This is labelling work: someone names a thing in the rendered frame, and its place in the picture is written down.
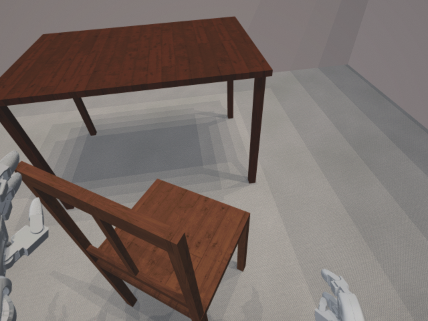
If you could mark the robot left hand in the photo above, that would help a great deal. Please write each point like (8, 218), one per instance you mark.
(27, 239)

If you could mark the chair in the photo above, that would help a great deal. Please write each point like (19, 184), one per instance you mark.
(174, 244)

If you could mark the robot right hand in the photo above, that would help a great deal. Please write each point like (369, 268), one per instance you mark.
(345, 308)

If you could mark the left robot forearm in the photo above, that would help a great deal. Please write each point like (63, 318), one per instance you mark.
(7, 309)

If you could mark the table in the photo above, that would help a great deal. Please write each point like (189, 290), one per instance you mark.
(96, 62)

